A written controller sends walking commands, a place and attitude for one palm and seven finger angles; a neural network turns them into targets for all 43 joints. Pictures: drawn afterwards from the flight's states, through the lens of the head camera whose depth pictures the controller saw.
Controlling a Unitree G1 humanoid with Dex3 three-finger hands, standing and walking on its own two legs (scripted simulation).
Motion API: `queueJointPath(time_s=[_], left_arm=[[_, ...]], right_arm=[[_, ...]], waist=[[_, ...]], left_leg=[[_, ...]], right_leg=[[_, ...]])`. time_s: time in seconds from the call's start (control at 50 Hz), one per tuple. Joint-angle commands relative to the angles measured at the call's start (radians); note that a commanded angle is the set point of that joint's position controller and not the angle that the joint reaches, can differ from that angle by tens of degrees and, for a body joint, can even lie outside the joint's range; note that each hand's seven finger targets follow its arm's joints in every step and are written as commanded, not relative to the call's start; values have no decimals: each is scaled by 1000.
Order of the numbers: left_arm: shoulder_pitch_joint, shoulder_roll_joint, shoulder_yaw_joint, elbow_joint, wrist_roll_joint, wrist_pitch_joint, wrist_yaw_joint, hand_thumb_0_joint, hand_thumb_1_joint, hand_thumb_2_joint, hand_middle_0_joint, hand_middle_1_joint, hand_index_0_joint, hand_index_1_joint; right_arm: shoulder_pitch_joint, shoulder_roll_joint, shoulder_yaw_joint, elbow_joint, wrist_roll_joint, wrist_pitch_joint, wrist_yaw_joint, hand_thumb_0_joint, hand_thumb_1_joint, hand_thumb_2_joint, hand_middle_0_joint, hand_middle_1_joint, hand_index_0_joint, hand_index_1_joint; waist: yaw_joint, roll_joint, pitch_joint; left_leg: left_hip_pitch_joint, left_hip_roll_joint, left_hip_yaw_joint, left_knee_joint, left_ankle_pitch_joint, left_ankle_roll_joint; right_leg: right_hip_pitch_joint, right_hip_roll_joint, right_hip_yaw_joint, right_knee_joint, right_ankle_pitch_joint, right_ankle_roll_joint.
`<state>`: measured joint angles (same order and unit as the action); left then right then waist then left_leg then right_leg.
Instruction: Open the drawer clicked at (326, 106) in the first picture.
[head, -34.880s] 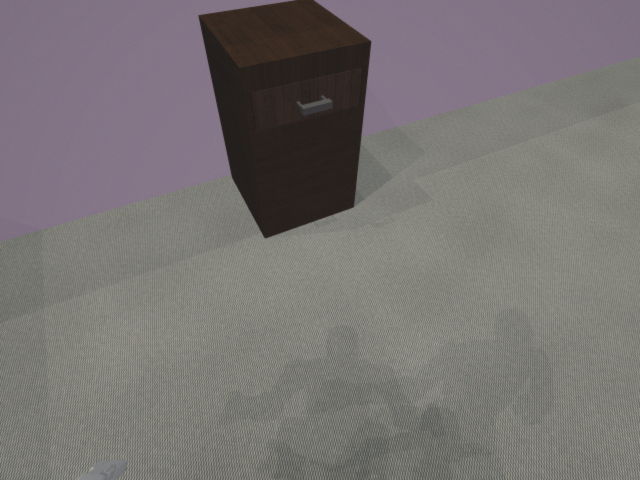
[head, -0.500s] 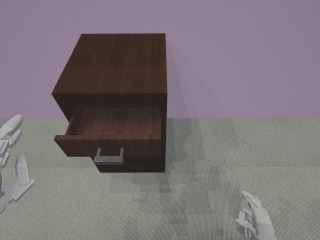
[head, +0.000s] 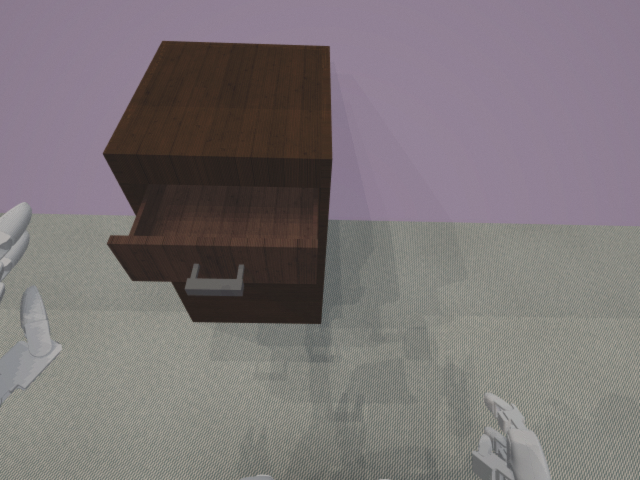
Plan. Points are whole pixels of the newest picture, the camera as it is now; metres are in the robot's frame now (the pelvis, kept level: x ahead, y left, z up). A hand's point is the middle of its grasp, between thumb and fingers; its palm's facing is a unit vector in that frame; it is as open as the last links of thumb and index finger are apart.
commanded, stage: step back with the hand held close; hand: left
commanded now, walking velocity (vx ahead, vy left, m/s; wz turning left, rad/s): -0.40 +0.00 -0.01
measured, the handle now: (216, 278) +0.48 +0.22 -0.18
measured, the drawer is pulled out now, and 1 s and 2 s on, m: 0.15 0.15 0.15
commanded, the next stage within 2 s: stop stepping back and stand still in 0.54 s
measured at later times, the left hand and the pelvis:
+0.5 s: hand (44, 416) +0.15 +0.21 +0.17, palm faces +0.28 -0.84 -0.47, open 7.4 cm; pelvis -0.06 -0.01 +0.01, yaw -4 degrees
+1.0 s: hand out of the picture +0.03 +0.18 +0.16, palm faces +0.25 -0.82 -0.51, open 7.4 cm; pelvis -0.16 -0.05 +0.01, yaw -1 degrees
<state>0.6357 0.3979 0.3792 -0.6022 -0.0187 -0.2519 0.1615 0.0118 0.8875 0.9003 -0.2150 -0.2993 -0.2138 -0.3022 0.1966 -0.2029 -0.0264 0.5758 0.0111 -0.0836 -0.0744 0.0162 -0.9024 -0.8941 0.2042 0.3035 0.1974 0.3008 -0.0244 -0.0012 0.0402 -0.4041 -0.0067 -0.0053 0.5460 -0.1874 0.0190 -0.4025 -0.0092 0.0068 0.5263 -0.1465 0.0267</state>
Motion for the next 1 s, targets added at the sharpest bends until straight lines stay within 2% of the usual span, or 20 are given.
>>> queueJointPath(time_s=[0.0, 0.06, 0.12, 0.16, 0.22, 0.24, 0.28, 0.3, 0.34, 0.44, 0.52, 0.56, 0.6, 0.62, 0.66, 0.78, 0.84, 0.86, 0.9, 0.98], left_arm=[[52, 157, 175, -202, 5, -75, 13, 0, 900, 900, -200, -300, -200, -300], [37, 139, 150, -224, -12, -80, 0, 0, 900, 900, -200, -300, -200, -300], [34, 148, 138, -207, -25, -76, 8, 0, 900, 900, -200, -300, -200, -300], [14, 136, 124, -201, -23, -63, 21, 0, 900, 900, -200, -300, -200, -300], [24, 139, 127, -206, -18, -57, 23, 0, 900, 900, -200, -300, -200, -300], [23, 143, 123, -229, -16, -65, 21, 0, 900, 900, -200, -300, -200, -300], [31, 159, 162, -264, 5, -80, 14, 0, 900, 900, -200, -300, -200, -300], [27, 157, 150, -287, -5, -73, 14, 0, 900, 900, -200, -300, -200, -300], [72, 127, 122, -283, -19, -67, 18, 0, 900, 900, -200, -300, -200, -300], [18, 115, 65, -289, -25, -49, -3, 0, 900, 900, -200, -300, -200, -300], [27, 159, 116, -272, -44, -38, -23, 0, 900, 900, -200, -300, -200, -300], [32, 192, 150, -273, -54, -53, -42, 0, 900, 900, -200, -300, -200, -300], [31, 219, 158, -269, -59, -59, -42, 0, 900, 900, -200, -300, -200, -300], [67, 193, 149, -209, -54, -53, -32, 0, 900, 900, -200, -300, -200, -300], [166, 145, 156, -135, -42, -9, -11, 0, 900, 900, -200, -300, -200, -300], [90, 150, 100, -207, -27, 16, 26, 0, 900, 900, -200, -300, -200, -300], [107, 177, 106, -254, -26, 12, 21, 0, 900, 900, -200, -300, -200, -300], [117, 187, 123, -257, -24, 11, 24, 0, 900, 900, -200, -300, -200, -300], [113, 192, 132, -299, -28, 0, 21, 0, 900, 900, -200, -300, -200, -300], [100, 122, 90, -207, -16, -4, 33, 0, 900, 900, -200, -300, -200, -300]], right_arm=[[-125, -123, -50, -172, -4, -74, -4, 0, -900, -900, 200, 300, 200, 300], [-106, -117, -48, -149, -9, -78, 4, 0, -900, -900, 200, 300, 200, 300], [-96, -97, -59, -121, -8, -60, 12, 0, -900, -900, 200, 300, 200, 300], [-112, -82, -54, -107, -10, -38, 12, 0, -900, -900, 200, 300, 200, 300], [-128, -94, -49, -108, -10, -14, -1, 0, -900, -900, 200, 300, 200, 300], [-132, -104, -48, -122, -8, -15, -8, 0, -900, -900, 200, 300, 200, 300], [-133, -116, -51, -156, -18, -48, -11, 0, -900, -900, 200, 300, 200, 300], [-115, -97, -49, -148, -22, -63, -12, 0, -900, -900, 200, 300, 200, 300], [-81, -98, -50, -111, -30, -98, -3, 0, -900, -900, 200, 300, 200, 300], [-86, -109, -20, -61, -42, -127, 30, 0, -900, -900, 200, 300, 200, 300], [-125, -120, -14, -79, -39, -98, 35, 0, -900, -900, 200, 300, 200, 300], [-144, -120, -18, -108, -27, -71, 39, 0, -900, -900, 200, 300, 200, 300], [-131, -96, -30, -140, 14, -44, 41, 0, -900, -900, 200, 300, 200, 300], [-159, -101, -42, -144, 32, -43, 35, 0, -900, -900, 200, 300, 200, 300], [-158, -45, -6, -151, 10, -10, 19, 0, -900, -900, 200, 300, 200, 300], [-107, -110, -14, -160, 12, -26, -11, 0, -900, -900, 200, 300, 200, 300], [-86, -152, -35, -179, 28, -55, -5, 0, -900, -900, 200, 300, 200, 300], [-80, -131, -25, -168, 19, -56, -5, 0, -900, -900, 200, 300, 200, 300], [-85, -126, -18, -167, 15, -57, 0, 0, -900, -900, 200, 300, 200, 300], [-75, -145, -22, -147, -13, -59, -5, 0, -900, -900, 200, 300, 200, 300]], waist=[[32, 121, -181], [20, 18, -199], [11, -125, -214], [11, -172, -204], [0, -32, -158], [4, 73, -159], [10, 311, -211], [7, 279, -209], [23, 139, -234], [25, 234, -246], [43, 195, -268], [49, 110, -243], [37, -262, -278], [41, -254, -207], [13, -136, -217], [-6, -75, -201], [23, 44, -224], [10, 101, -243], [12, 146, -226], [-12, 37, -47]], left_leg=[[-328, 169, -139, -236, -203, 83], [-171, 82, -62, -95, -90, 36], [26, -25, 8, 132, -154, -21], [91, -33, 1, 216, -173, -26], [100, 25, -57, -91, -35, -2], [15, 108, -136, -199, 52, 25], [-271, 307, -332, -402, -247, 119], [-202, 330, -357, -373, -144, 143], [99, 293, -243, -208, 282, 137], [317, 265, -181, -188, 512, 109], [260, 241, -164, -164, 388, 82], [205, 179, -79, -102, 248, 30], [137, -14, 65, 219, -89, -45], [-10, -50, 13, 414, -250, -38], [-121, -6, -13, 378, -248, -40], [156, 28, 38, -170, 76, 14], [263, 127, -20, -125, 339, 38], [268, 115, -44, -99, 383, 35], [227, 130, -93, -133, 256, 33], [76, 79, -125, -125, -243, 39]], right_leg=[[423, 46, 21, 153, 108, -3], [283, -24, 111, 13, 209, -33], [36, -180, 250, -222, 4, -121], [-60, -224, 230, -274, -94, -151], [-35, -76, 95, -152, -76, -66], [61, 12, 30, -38, -52, -18], [288, 101, -5, 384, -225, 3], [175, 96, 33, 483, -285, -6], [-28, 58, 44, 397, -366, -17], [-24, 56, -6, 171, -324, -15], [138, 53, -18, -93, -169, -23], [186, 11, -13, -233, 3, -32], [136, -214, 162, -269, 433, -85], [118, -285, 179, -234, 588, -124], [263, -271, 121, -136, 700, -168], [316, -186, 86, -71, 514, -55], [283, -110, 71, -61, 326, -2], [278, -105, 55, -41, 331, -27], [252, -83, 30, -48, 86, -37], [98, -91, 110, -224, -365, -68]])
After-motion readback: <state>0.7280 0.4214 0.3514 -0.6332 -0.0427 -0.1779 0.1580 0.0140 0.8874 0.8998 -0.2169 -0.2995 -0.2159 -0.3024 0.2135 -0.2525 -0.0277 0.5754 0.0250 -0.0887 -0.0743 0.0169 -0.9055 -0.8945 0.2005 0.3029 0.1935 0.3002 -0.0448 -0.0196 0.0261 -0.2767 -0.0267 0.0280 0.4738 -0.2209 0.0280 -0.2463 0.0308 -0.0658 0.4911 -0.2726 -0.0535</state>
